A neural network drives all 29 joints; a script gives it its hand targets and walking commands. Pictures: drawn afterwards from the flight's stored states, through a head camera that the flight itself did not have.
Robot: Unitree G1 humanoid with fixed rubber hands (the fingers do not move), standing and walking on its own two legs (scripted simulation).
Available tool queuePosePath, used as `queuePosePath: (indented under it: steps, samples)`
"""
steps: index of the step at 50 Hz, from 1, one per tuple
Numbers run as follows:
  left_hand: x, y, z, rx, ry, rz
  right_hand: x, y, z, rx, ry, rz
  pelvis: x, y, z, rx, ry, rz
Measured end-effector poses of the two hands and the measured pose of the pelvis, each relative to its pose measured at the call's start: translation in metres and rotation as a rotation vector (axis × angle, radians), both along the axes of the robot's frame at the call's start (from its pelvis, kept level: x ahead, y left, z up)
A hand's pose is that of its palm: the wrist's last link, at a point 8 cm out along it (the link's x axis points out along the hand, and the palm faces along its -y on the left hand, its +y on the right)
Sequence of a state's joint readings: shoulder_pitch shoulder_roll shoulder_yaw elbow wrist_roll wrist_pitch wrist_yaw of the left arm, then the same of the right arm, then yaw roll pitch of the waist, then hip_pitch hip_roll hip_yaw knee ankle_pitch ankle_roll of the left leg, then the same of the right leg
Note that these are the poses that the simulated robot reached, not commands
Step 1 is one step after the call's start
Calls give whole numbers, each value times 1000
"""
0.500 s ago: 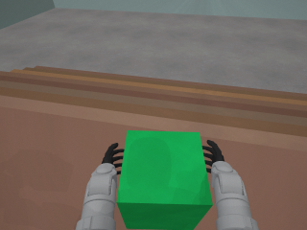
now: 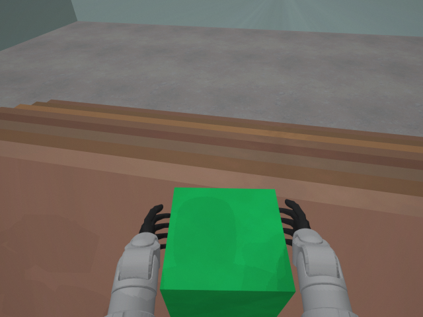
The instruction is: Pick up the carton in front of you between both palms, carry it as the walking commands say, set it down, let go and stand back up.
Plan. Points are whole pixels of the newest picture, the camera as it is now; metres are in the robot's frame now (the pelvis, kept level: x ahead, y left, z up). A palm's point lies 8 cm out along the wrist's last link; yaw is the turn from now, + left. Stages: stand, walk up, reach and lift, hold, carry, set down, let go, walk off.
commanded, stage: reach and lift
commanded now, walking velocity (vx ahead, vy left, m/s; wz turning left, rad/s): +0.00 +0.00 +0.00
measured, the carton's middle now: (222, 260) +0.28 +0.00 -0.05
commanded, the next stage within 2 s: hold in 0.04 s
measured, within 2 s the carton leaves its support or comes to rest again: neither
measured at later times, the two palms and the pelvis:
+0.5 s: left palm (146, 239) +0.28 +0.15 +0.05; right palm (304, 235) +0.28 -0.15 +0.06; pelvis -0.01 +0.00 +0.00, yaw +0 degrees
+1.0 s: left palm (147, 237) +0.28 +0.15 +0.05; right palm (303, 233) +0.29 -0.15 +0.06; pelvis -0.01 +0.00 +0.00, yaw +0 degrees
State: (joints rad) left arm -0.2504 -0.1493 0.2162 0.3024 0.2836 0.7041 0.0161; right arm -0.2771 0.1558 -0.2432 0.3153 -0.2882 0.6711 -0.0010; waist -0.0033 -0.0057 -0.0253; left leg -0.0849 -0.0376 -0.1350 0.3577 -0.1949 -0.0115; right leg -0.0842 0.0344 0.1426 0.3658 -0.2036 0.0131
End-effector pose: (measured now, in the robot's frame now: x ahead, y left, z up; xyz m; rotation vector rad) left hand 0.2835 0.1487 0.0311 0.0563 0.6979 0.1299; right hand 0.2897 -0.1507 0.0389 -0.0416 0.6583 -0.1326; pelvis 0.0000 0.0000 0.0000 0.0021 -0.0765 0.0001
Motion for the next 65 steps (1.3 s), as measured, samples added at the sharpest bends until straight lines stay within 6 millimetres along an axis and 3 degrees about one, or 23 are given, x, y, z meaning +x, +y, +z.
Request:
queuePosePath:
  steps: [12, 28, 65]
  samples:
    - [-4, -1, 17, -1, -28, 3, -5, -1, 18, 4, -30, -7, -3, 0, 1, -1, -32, 1]
    - [-7, 0, 18, -12, -17, 11, -9, 0, 18, 11, -20, -16, -14, 1, -1, 0, -42, -1]
    - [-5, -1, 17, 0, -8, 5, -6, 0, 17, 1, -14, -7, -6, 0, 1, -1, -41, -1]
